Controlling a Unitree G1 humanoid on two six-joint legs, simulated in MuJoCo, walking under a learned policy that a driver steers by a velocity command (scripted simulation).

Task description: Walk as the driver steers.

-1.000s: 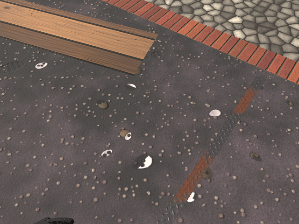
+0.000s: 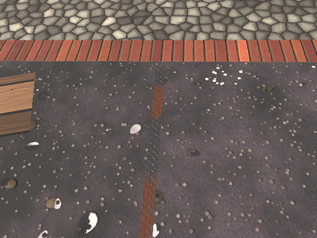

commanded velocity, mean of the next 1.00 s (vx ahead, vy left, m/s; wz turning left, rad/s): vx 0.01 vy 0.00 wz -0.16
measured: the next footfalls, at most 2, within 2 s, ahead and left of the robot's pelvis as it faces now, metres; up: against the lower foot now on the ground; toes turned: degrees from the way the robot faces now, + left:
left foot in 0.40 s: +0.05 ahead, +0.10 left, +0.00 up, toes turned -4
right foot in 0.68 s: -0.02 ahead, -0.13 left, +0.00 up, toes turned -9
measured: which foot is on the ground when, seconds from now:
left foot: up 0.00-0.38, down 0.40-1.00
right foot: down 0.00-0.40, up 0.42-0.66, down 0.68-0.98, up 1.00-1.00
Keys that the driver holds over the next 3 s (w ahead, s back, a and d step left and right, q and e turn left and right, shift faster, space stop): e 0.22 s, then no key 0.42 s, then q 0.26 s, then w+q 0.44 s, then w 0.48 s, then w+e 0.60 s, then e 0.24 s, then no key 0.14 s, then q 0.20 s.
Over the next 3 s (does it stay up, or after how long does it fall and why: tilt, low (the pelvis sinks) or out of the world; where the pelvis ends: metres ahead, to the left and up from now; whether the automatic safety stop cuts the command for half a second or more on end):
stays up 0.87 0.07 0.00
